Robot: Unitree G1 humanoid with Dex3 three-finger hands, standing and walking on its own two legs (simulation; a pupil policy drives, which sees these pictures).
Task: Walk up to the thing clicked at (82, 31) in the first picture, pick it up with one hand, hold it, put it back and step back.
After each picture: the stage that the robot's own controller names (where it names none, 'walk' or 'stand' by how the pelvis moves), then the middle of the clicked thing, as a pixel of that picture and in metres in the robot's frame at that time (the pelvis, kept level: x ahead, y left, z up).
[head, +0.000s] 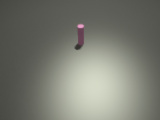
stand; (80, 35) +1.42 +0.06 -0.66
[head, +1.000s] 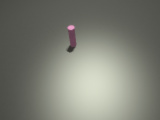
walk; (72, 36) +1.27 +0.25 -0.65
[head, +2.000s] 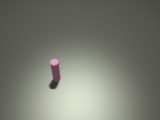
walk; (55, 70) +0.86 +0.24 -0.64
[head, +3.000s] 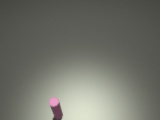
walk; (56, 109) +0.54 +0.23 -0.64
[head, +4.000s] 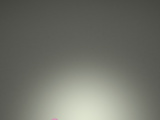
stand; out of the picture +0.38 +0.22 -0.64
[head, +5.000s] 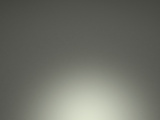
stand; out of the picture +0.37 +0.19 -0.65
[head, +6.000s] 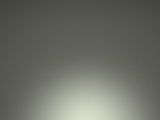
stand; out of the picture +0.39 +0.21 -0.66
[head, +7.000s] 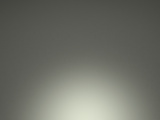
stand; out of the picture +0.38 +0.22 -0.66
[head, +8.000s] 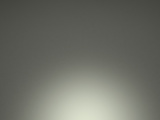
stand; out of the picture +0.37 +0.22 -0.66
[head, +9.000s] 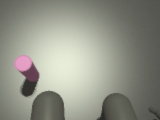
go down; (29, 70) +0.42 +0.26 -0.35
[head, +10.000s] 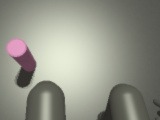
go down; (24, 57) +0.44 +0.28 -0.27
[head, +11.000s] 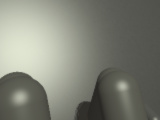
close in; out of the picture +0.40 +0.32 -0.16
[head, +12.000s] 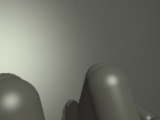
close; out of the picture +0.41 +0.33 -0.15
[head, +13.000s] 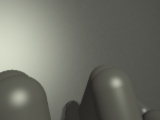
lift; out of the picture +0.37 +0.33 -0.15
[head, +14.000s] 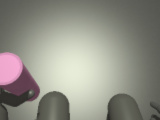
lift; (20, 83) +0.31 +0.22 -0.02
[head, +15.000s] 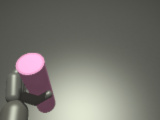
hold; (39, 87) +0.32 +0.16 +0.03
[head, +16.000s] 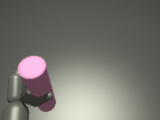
hold; (40, 88) +0.32 +0.16 +0.02
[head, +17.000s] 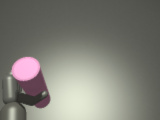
crouch; (35, 87) +0.34 +0.18 -0.02
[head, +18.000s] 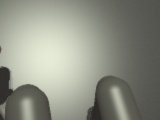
lower; out of the picture +0.47 +0.29 -0.05
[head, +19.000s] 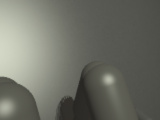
lower; out of the picture +0.42 +0.34 -0.15
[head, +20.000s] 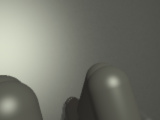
lower; out of the picture +0.40 +0.32 -0.16
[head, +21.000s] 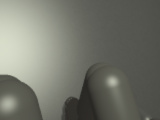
lower; out of the picture +0.39 +0.33 -0.16
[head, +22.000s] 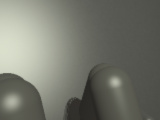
lower; out of the picture +0.38 +0.32 -0.16
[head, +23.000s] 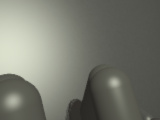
open; out of the picture +0.38 +0.30 -0.16
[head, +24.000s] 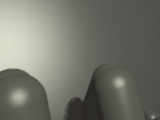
stand; out of the picture +0.37 +0.30 -0.16
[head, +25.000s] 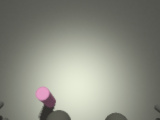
walk; (47, 98) +0.38 +0.22 -0.46
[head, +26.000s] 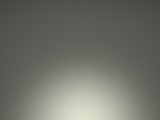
stand; out of the picture +0.35 +0.21 -0.60
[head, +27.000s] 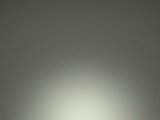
stand; out of the picture +0.34 +0.21 -0.60
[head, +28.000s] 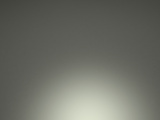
stand; out of the picture +0.36 +0.19 -0.65
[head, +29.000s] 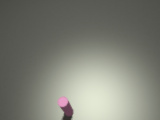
walk; (66, 107) +0.44 +0.22 -0.63
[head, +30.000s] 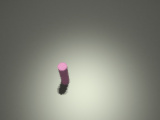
walk; (64, 74) +0.68 +0.18 -0.62
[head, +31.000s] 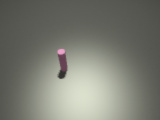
stand; (62, 60) +0.98 +0.26 -0.63
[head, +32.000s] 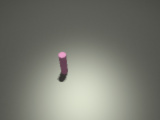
stand; (63, 63) +0.97 +0.23 -0.65
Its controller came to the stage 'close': yes
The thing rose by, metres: 0.68
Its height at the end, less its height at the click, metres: +0.00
